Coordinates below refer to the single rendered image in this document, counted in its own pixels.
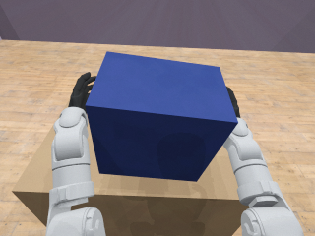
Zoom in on pedestal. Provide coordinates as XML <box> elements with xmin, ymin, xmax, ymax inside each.
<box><xmin>12</xmin><ymin>98</ymin><xmax>250</xmax><ymax>236</ymax></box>

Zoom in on left robot forearm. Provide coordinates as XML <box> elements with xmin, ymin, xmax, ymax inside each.
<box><xmin>45</xmin><ymin>107</ymin><xmax>95</xmax><ymax>236</ymax></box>

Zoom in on robot left hand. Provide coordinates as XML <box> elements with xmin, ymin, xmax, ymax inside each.
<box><xmin>68</xmin><ymin>72</ymin><xmax>96</xmax><ymax>114</ymax></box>

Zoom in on right robot forearm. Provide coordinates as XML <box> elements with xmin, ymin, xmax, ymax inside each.
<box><xmin>223</xmin><ymin>117</ymin><xmax>304</xmax><ymax>236</ymax></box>

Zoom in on robot left upper arm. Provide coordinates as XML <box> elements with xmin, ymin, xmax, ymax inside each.
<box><xmin>46</xmin><ymin>206</ymin><xmax>106</xmax><ymax>236</ymax></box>

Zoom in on robot right upper arm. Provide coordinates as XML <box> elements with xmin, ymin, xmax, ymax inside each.
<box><xmin>241</xmin><ymin>206</ymin><xmax>303</xmax><ymax>236</ymax></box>

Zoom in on carton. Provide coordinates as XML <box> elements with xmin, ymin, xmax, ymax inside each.
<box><xmin>85</xmin><ymin>51</ymin><xmax>238</xmax><ymax>182</ymax></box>

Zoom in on robot right hand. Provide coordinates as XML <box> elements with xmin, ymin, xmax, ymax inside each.
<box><xmin>226</xmin><ymin>87</ymin><xmax>241</xmax><ymax>118</ymax></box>

